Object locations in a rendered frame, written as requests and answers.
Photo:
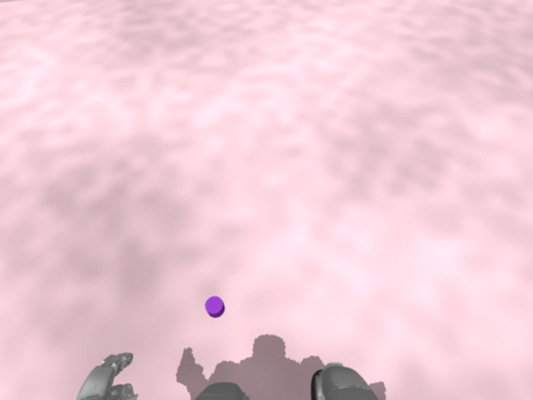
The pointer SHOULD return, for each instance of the left robot hand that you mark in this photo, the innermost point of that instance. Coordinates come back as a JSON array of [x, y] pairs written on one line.
[[99, 381]]

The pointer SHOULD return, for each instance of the tin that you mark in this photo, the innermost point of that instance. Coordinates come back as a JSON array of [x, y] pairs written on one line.
[[214, 307]]

